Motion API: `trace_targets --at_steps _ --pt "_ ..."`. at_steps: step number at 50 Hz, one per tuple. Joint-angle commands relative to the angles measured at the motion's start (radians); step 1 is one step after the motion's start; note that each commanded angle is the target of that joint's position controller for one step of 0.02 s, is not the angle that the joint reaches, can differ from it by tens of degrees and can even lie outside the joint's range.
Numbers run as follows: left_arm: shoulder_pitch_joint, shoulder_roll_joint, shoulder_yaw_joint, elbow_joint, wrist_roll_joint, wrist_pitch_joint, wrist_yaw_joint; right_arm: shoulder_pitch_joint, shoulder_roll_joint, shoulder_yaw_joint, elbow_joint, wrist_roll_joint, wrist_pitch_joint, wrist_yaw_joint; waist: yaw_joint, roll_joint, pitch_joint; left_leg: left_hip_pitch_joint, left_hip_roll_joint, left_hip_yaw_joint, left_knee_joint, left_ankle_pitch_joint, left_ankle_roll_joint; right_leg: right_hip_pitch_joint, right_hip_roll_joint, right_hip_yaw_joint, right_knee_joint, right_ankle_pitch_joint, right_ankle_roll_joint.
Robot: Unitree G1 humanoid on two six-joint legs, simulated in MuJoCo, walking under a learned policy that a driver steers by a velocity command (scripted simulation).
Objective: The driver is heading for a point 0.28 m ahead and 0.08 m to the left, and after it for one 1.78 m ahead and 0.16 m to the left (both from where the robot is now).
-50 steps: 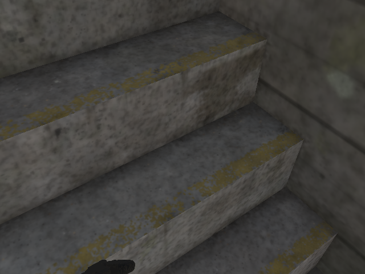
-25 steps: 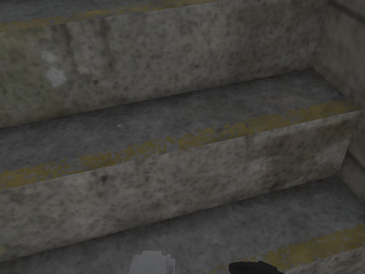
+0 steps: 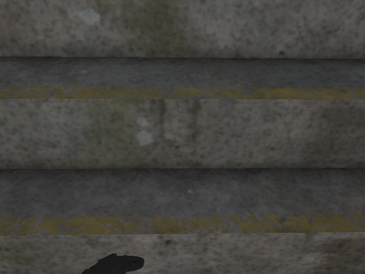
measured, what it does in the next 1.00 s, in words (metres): climbs, turning left: right foot, then left foot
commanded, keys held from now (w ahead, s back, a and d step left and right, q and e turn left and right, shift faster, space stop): w+q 0.40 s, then q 0.26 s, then e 0.34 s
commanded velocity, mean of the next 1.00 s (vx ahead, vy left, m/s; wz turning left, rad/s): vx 0.31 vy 0.00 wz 0.40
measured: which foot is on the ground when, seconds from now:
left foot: down 0.00-0.20, up 0.22-0.64, down 0.66-1.00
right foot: up 0.00-0.20, down 0.22-0.66, up 0.68-1.00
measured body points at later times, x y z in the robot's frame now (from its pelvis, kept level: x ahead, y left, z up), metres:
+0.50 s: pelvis +0.08 -0.02 +0.04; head +0.06 -0.04 +0.48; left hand -0.06 +0.16 -0.11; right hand +0.37 -0.08 -0.03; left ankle +0.09 +0.14 -0.48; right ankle +0.07 -0.18 -0.68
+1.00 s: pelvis +0.15 +0.09 +0.06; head +0.14 +0.13 +0.51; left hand +0.24 +0.30 -0.07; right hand +0.29 -0.10 -0.06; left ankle +0.12 +0.18 -0.68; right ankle +0.17 -0.07 -0.27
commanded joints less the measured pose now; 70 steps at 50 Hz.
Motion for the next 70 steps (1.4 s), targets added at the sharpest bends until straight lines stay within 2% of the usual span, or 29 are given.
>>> trace_targets --at_steps 1,5,9,11,12,13,14,15,19,23,30,31,33,34,35,36,38,40,43,45,48,51,59,60,61,64,67,68,70 --pt "0.044 0.045 0.0 0.01 -0.007 0.013 0.034 -0.169 -0.036 0.004 -0.156 -0.001 -0.045 -0.005 0.036 0.047 0.128 -0.119 0.154 -0.453 -0.44 -0.291 0.139 -0.011 0.0 -0.051 -0.066 0.032 0.037" --pt "0.033 0.066 0.009 0.035 -0.017 0.018 0.07 -0.119 -0.126 -0.031 -0.18 0.021 -0.062 -0.02 -0.013 0.122 0.044 0.023 0.187 -0.547 -0.538 -0.334 0.151 0.099 0.012 -0.073 -0.356 -0.136 0.052" --pt "0.331 0.132 0.035 0.147 -0.025 0.084 0.083 -0.335 -0.117 -0.029 -0.251 0.032 0.003 -0.044 0.129 0.297 0.024 -0.083 -0.031 -0.23 -0.527 -0.206 -0.019 0.8 0.097 -0.199 -1.375 -0.47 0.006" --pt "0.371 0.059 0.058 0.231 -0.086 0.095 0.064 -0.233 -0.012 -0.003 -0.253 0.042 0.013 -0.026 0.079 -0.032 0.088 -0.19 0.015 -0.211 0.138 -0.299 0.029 0.996 -0.089 0.003 -1.614 -0.482 0.016" --pt "0.407 0.052 0.06 0.241 -0.029 0.08 0.05 -0.185 0.106 0.016 -0.25 0.051 -0.034 0.017 0.022 -0.134 -0.004 -0.39 -0.049 -0.161 0.567 -0.043 0.049 1.2 -0.162 0.161 -1.352 -0.398 0.008" --pt "0.452 0.183 0.089 0.197 0.016 0.057 0.063 -0.165 0.088 0.033 -0.305 0.074 -0.079 0.061 -0.003 -0.235 -0.066 -0.651 -0.02 -0.132 0.828 -0.011 0.013 1.301 -0.43 0.641 -1.591 -0.746 -0.213" --pt "0.363 0.216 0.106 0.157 0.006 0.053 0.09 -0.196 0.086 0.04 -0.333 0.094 -0.082 0.068 -0.051 -0.235 0.016 -0.688 0.084 -0.188 0.978 0.175 -0.034 1.127 -0.422 0.686 -1.607 -0.944 -0.252" --pt "0.319 0.144 0.094 0.121 0.037 0.054 0.104 -0.237 0.026 0.035 -0.332 0.084 -0.081 0.065 -0.003 -0.171 0.073 -0.69 0.086 -0.145 1.108 0.23 -0.079 1.024 -0.397 0.61 -1.627 -0.871 -0.249" --pt "0.403 0.052 0.082 0.182 0.027 0.009 0.089 -0.376 0.006 0.027 -0.387 0.073 -0.067 0.03 0.041 -0.018 0.213 -0.639 0.139 -0.112 1.039 0.422 -0.106 0.802 -0.316 0.314 -1.612 -0.709 -0.155" --pt "0.44 0.123 0.107 0.18 0.016 0.004 0.092 -0.379 0.054 0.027 -0.406 0.098 -0.033 -0.009 0.039 -0.158 0.284 -0.546 0.206 -0.059 0.82 0.385 -0.11 0.774 -0.342 0.119 -1.701 -0.493 -0.138" --pt "0.48 0.267 0.153 0.224 -0.029 0.064 0.11 -0.448 0.006 -0.004 -0.458 0.113 -0.003 0.045 0.006 -0.239 0.194 0.118 0.097 0.272 -0.158 -0.029 -0.064 1.0 -0.247 -0.222 -1.661 0.16 -0.08" --pt "0.393 0.262 0.148 0.177 -0.015 0.075 0.102 -0.322 -0.095 -0.051 -0.423 0.096 -0.02 0.057 -0.054 -0.138 0.133 0.256 0.098 0.196 -0.376 0.344 -0.006 1.077 -0.228 -0.231 -1.451 0.514 -0.041" --pt "0.311 0.25 0.151 0.119 -0.02 0.053 0.083 -0.135 -0.164 -0.091 -0.322 0.058 0.004 0.042 -0.116 -0.147 0.105 0.617 0.136 0.081 -0.709 0.668 0.013 0.814 -0.173 -0.185 -1.074 0.103 0.013" --pt "0.292 0.109 0.119 0.059 0.037 0.002 0.055 -0.035 -0.281 -0.1 -0.279 0.029 0.035 0.01 -0.049 0.203 -0.042 1.068 0.359 -0.152 -0.371 1.78 0.069 0.31 -0.037 -0.185 -0.605 -0.597 0.09" --pt "0.448 0.083 0.116 0.178 -0.006 -0.025 0.045 0.033 -0.223 -0.076 -0.297 -0.025 0.038 -0.02 -0.102 0.165 -0.327 1.074 0.549 -0.292 -0.472 1.854 0.218 0.271 -0.008 0.07 -0.203 -0.572 0.117" --pt "0.409 0.052 0.125 0.189 -0.041 -0.022 0.048 -0.032 -0.208 -0.082 -0.305 -0.057 0.036 -0.022 -0.062 0.048 -0.263 0.954 0.501 -0.254 -0.513 1.405 0.262 0.235 -0.02 0.152 0.034 -0.552 0.128" --pt "0.301 0.011 0.106 0.122 -0.054 0.011 0.061 -0.164 -0.079 -0.046 -0.261 0.022 0.029 -0.006 0.007 0.045 -0.056 0.749 0.422 -0.121 -0.547 0.927 0.15 0.083 -0.039 0.142 0.114 -0.577 0.127" --pt "0.317 0.005 0.099 0.108 -0.046 0.045 0.07 -0.258 -0.022 -0.022 -0.226 0.026 -0.006 0.006 0.059 0.008 0.023 0.494 0.382 -0.028 -0.592 0.752 0.099 0.185 -0.026 0.111 0.176 -0.496 0.117" --pt "0.261 -0.045 0.069 0.064 -0.056 0.072 0.089 -0.159 -0.109 -0.036 -0.137 0.016 -0.027 -0.001 0.018 0.073 0.104 0.545 0.466 -0.099 -0.688 0.597 0.127 -0.095 0.058 0.122 0.658 -0.501 0.089" --pt "0.164 -0.044 0.053 0.015 -0.06 0.07 0.086 -0.119 -0.062 -0.018 -0.114 0.008 -0.015 -0.021 -0.006 0.002 0.146 0.612 0.457 -0.045 -0.679 0.505 0.072 -0.265 0.046 0.186 0.659 -0.433 0.07" --pt "0.131 -0.007 0.048 0.009 -0.025 0.059 0.05 -0.095 -0.027 0.006 -0.138 0.001 -0.015 -0.056 -0.007 -0.093 0.071 0.737 0.393 0.038 -0.619 0.723 0.04 -0.209 0.023 0.19 0.388 -0.317 0.111" --pt "0.137 0.005 0.044 0.005 -0.03 0.09 0.064 -0.178 -0.109 -0.009 -0.211 -0.02 -0.03 -0.074 0.034 -0.018 0.018 0.617 0.45 0.052 -0.658 0.745 0.128 -0.009 -0.014 0.126 0.243 -0.283 0.169" --pt "0.029 0.025 0.061 0.013 -0.013 0.155 0.074 -0.179 -0.243 -0.069 -0.282 0.034 0.016 -0.055 -0.02 0.206 0.054 0.472 0.43 0.175 -0.634 0.862 0.14 0.599 -0.026 -0.153 -0.986 -0.551 0.058" --pt "0.081 0.064 0.082 0.025 -0.015 0.161 0.069 -0.17 -0.236 -0.074 -0.307 0.04 0.028 -0.059 -0.025 0.231 0.025 0.585 0.47 0.135 -0.57 0.978 0.14 0.612 -0.006 -0.147 -1.15 -0.539 0.035" --pt "-0.049 0.14 0.119 0.033 -0.003 0.136 0.069 -0.045 -0.164 -0.066 -0.299 0.013 0.056 -0.067 -0.137 -0.034 0.008 0.546 0.304 0.278 -0.41 1.17 0.042 0.583 0.055 -0.087 -1.07 -0.365 -0.028" --pt "0.238 0.032 0.122 0.058 0.021 0.146 0.093 -0.315 -0.147 -0.055 -0.335 0.036 0.029 -0.056 0.089 0.02 -0.016 0.304 0.327 0.289 -0.359 0.566 0.012 0.731 0.068 -0.094 -1.087 -0.297 -0.088" --pt "0.07 0.057 0.137 0.004 0.027 0.146 0.121 -0.167 -0.076 -0.04 -0.298 0.005 0.046 -0.025 -0.03 -0.118 0.114 0.231 0.182 0.345 -0.228 0.286 -0.084 0.582 0.047 0.072 -1.213 -0.337 -0.154" --pt "0.146 -0.028 0.113 0.012 0.022 0.151 0.116 -0.243 -0.092 -0.042 -0.288 0.021 0.037 -0.015 0.028 0.008 0.091 0.285 0.26 0.265 -0.345 0.225 -0.035 0.626 0.12 -0.122 -1.222 -0.261 -0.103" --pt "0.076 0.055 0.138 0.005 -0.017 0.132 0.107 -0.212 -0.045 -0.029 -0.323 0.021 0.034 -0.02 -0.071 -0.003 0.1 0.4 0.276 0.277 -0.307 0.316 -0.029 0.564 0.065 0.001 -1.277 -0.135 -0.081"
Next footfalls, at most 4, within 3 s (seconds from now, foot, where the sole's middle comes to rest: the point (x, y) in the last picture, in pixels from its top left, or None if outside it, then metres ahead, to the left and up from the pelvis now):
0.22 right None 0.11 -0.18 -0.72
0.66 left None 0.16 0.20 -0.72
1.24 right None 0.17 -0.07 -0.61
1.40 right None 0.16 -0.07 -0.72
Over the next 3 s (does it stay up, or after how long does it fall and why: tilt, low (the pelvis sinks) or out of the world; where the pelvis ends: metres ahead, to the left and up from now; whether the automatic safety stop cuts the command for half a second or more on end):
stays up -0.11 0.04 -0.19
